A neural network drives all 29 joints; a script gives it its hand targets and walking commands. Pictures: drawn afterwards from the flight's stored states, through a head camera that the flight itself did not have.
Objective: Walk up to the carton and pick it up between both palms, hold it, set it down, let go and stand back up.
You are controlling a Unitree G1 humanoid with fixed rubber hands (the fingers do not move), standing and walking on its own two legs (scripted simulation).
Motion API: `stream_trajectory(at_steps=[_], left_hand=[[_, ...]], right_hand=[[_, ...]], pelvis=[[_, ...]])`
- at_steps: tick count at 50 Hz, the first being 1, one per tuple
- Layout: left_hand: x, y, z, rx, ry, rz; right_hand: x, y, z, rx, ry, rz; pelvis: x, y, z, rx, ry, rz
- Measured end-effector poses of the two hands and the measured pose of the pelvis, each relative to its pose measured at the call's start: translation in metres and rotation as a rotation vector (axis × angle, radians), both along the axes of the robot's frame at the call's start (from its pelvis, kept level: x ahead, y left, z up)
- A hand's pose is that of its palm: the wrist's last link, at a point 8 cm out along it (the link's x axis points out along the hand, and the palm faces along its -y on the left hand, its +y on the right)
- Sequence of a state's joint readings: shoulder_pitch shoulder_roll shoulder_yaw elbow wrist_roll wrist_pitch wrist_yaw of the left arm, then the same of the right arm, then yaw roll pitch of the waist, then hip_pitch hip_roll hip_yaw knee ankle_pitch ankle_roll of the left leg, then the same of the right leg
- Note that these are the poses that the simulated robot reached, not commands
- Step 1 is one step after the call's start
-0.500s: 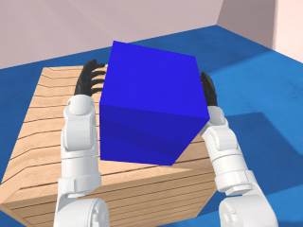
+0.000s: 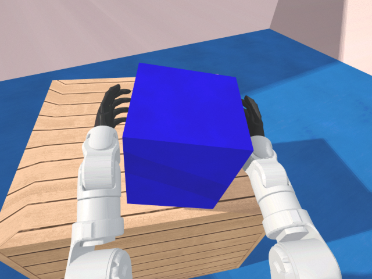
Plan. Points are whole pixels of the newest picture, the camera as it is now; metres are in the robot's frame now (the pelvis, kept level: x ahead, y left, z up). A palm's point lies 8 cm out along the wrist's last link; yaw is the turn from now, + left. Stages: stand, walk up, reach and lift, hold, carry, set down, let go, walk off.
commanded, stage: set down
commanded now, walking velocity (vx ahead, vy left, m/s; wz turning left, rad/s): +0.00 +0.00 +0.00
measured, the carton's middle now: (179, 142) +0.39 +0.01 +0.11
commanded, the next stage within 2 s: none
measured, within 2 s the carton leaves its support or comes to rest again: rests again in 1.66 s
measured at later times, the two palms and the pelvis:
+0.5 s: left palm (115, 133) +0.39 +0.15 +0.14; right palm (251, 137) +0.39 -0.15 +0.12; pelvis +0.00 +0.00 +0.00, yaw +0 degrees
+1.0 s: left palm (121, 134) +0.41 +0.15 +0.11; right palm (248, 136) +0.41 -0.15 +0.11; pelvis +0.01 +0.00 +0.00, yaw +1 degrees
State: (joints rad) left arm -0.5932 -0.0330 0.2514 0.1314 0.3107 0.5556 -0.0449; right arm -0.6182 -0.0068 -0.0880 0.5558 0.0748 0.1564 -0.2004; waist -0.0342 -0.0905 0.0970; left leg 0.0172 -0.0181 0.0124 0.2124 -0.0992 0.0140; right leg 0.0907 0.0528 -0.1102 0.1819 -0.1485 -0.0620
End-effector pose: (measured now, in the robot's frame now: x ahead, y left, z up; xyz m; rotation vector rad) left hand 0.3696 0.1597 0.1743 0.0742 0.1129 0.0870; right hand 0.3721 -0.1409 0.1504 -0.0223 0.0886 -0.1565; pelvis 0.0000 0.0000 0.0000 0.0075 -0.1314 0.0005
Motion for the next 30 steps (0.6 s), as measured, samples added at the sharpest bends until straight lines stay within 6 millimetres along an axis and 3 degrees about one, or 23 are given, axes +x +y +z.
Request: stream_trajectory(at_steps=[30], left_hand=[[0.020, -0.007, -0.046, -0.018, 0.072, -0.005]], right_hand=[[0.018, -0.007, -0.031, -0.022, 0.064, -0.007]], pelvis=[[0.006, 0.001, 0.001, 0.000, 0.071, 0.007]])
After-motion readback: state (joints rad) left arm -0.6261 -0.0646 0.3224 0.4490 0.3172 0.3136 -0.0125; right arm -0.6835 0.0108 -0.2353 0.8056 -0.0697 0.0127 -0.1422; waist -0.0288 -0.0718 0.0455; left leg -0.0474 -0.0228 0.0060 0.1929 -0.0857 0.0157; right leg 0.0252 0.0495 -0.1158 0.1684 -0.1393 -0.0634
